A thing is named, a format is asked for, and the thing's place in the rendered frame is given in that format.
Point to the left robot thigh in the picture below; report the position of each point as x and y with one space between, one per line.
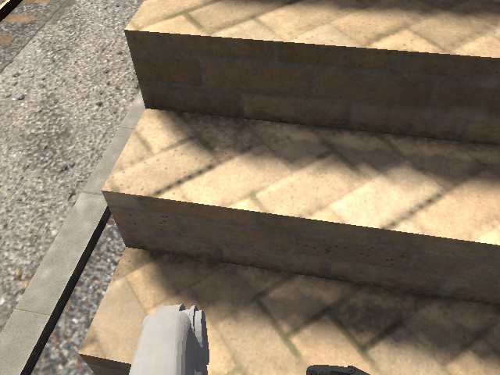
173 341

